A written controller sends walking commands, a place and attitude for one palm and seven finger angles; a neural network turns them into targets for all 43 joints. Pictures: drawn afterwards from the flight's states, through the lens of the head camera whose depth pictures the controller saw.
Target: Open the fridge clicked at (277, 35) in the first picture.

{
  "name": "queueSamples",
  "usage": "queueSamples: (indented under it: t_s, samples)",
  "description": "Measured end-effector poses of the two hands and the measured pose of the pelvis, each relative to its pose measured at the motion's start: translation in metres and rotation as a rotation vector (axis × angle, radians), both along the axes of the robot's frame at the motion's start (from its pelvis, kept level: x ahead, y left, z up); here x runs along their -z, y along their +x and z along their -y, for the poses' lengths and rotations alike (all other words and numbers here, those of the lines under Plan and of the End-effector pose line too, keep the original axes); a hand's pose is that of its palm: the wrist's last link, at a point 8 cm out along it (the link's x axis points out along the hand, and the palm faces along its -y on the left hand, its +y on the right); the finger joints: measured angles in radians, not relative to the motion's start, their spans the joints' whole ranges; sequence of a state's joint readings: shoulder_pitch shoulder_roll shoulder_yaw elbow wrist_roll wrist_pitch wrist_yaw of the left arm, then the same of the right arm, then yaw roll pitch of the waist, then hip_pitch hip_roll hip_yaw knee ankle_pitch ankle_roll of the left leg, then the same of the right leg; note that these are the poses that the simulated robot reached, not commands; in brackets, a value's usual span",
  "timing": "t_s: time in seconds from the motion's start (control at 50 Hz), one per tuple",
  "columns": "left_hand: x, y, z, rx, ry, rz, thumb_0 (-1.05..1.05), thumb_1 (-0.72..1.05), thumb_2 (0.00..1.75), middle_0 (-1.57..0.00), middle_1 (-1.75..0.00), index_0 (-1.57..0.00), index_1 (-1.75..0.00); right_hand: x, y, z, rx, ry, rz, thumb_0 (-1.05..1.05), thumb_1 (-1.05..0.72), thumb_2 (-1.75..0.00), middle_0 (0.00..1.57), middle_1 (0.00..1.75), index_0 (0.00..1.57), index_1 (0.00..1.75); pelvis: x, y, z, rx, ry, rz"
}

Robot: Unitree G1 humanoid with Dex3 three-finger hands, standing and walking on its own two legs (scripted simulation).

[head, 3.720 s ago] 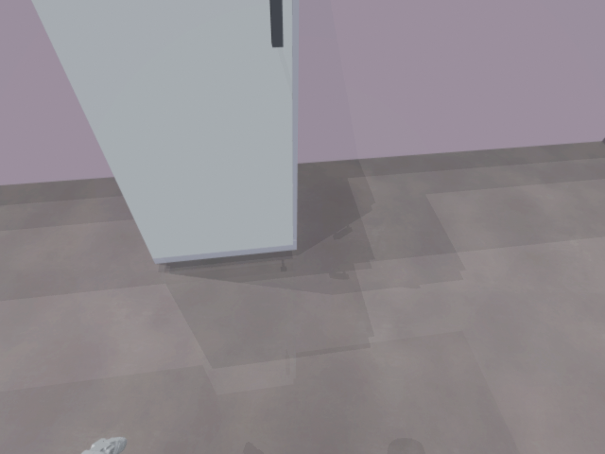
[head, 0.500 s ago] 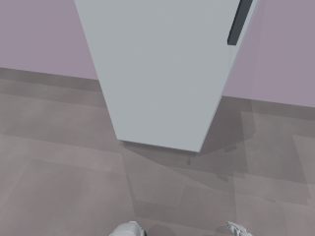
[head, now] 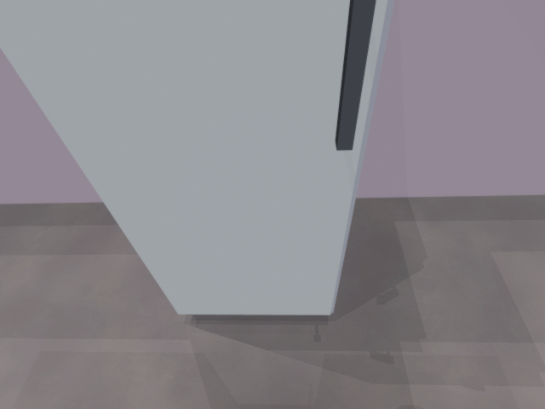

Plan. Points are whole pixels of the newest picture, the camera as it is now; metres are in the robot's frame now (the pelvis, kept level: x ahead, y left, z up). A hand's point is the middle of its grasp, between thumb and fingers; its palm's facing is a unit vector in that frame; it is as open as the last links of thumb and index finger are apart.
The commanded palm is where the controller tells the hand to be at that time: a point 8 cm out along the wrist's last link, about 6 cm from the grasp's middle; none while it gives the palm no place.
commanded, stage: come to a stop and stand still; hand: right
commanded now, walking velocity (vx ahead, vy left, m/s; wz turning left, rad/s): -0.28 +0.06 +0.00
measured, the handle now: (351, 62) +0.51 -0.11 +0.26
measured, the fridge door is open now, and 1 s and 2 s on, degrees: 0 0 0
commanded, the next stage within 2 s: look again from close up in 1.34 s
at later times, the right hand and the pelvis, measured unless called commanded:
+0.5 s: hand out of the picture +0.05 -0.13 -0.16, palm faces +0.08 +0.97 -0.25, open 7.4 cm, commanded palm none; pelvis -0.01 +0.06 +0.00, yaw -1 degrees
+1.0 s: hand out of the picture -0.05 -0.16 -0.17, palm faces +0.04 +0.98 -0.17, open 7.4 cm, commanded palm none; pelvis -0.04 +0.01 +0.00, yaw +0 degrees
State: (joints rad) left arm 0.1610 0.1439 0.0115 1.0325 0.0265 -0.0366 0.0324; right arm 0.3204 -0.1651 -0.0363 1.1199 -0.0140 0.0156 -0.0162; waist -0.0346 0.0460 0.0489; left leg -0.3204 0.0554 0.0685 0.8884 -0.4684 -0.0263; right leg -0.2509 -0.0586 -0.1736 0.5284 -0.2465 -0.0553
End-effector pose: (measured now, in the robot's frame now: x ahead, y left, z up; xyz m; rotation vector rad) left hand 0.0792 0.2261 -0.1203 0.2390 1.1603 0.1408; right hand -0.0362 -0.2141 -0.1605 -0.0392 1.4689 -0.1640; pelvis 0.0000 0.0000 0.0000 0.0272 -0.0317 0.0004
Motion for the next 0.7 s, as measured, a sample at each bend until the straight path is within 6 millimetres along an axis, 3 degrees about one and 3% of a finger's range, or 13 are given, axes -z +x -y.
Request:
queueSamples:
  t_s: [0.1, 0.22, 0.28, 0.36, 0.52, 0.7]
  samples:
    - [0.004, 0.001, -0.013, -0.054, -0.006, -0.043, -0.01, 0.95, 0.89, -0.2, -0.29, -0.21, -0.29, -0.008, 0.03, -0.004, -0.023, -0.026, 0.024, 0.0, -0.91, -0.9, 0.2, 0.3, 0.2, 0.3, -0.003, 0.005, -0.008, -0.006, -0.006, -0.005]
    - [0.022, -0.01, -0.041, -0.084, -0.044, -0.091, 0.0, 0.93, 0.89, -0.2, -0.3, -0.21, -0.29, -0.017, 0.065, -0.013, -0.047, -0.1, 0.105, 0.0, -0.91, -0.9, 0.2, 0.3, 0.2, 0.3, 0.003, 0.006, -0.034, -0.013, -0.022, -0.004]
    - [0.039, -0.016, -0.057, -0.104, -0.075, -0.1, 0.0, 0.92, 0.9, -0.2, -0.29, -0.2, -0.29, -0.016, 0.074, -0.022, -0.071, -0.145, 0.153, 0.0, -0.9, -0.9, 0.2, 0.3, 0.2, 0.3, 0.014, 0.007, -0.049, -0.017, -0.048, -0.008]
    - [0.043, -0.026, -0.067, -0.108, -0.089, -0.136, 0.0, 0.91, 0.9, -0.2, -0.29, -0.2, -0.29, -0.026, 0.079, -0.035, -0.077, -0.151, 0.179, 0.0, -0.9, -0.9, 0.2, 0.3, 0.2, 0.3, 0.01, 0.003, -0.056, -0.002, -0.042, -0.006]
    - [0.03, -0.046, -0.064, -0.069, -0.089, -0.17, 0.0, 0.91, 0.9, -0.2, -0.29, -0.2, -0.29, -0.034, 0.074, -0.037, -0.048, -0.141, 0.226, 0.0, -0.91, -0.9, 0.2, 0.3, 0.2, 0.3, -0.001, -0.009, -0.056, 0.017, -0.055, -0.019]
    - [0.017, -0.059, -0.033, -0.041, -0.038, -0.11, 0.0, 0.91, 0.9, -0.2, -0.29, -0.2, -0.29, -0.01, 0.028, -0.002, -0.004, -0.095, 0.148, 0.0, -0.9, -0.9, 0.2, 0.3, 0.2, 0.3, 0.005, -0.029, -0.027, 0.017, -0.029, -0.013]
